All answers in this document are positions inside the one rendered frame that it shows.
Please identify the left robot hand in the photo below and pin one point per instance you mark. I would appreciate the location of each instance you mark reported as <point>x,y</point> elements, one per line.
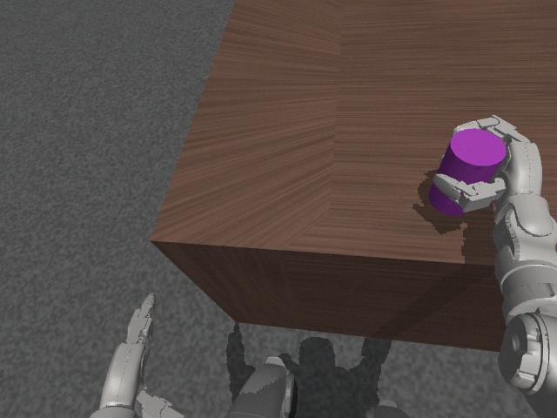
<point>124,381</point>

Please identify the can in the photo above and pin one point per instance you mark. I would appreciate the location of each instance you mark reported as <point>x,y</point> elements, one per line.
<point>473,155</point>

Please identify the right robot arm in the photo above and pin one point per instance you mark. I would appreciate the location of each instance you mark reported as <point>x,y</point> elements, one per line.
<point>526,269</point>

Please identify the right robot hand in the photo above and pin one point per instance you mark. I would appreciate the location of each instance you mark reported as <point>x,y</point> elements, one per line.
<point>520,172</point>

